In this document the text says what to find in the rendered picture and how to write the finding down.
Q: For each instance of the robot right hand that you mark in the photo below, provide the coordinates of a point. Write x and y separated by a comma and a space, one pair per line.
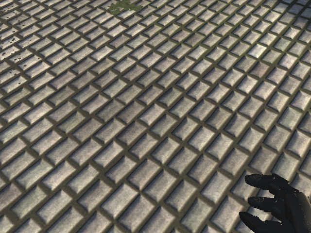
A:
289, 205

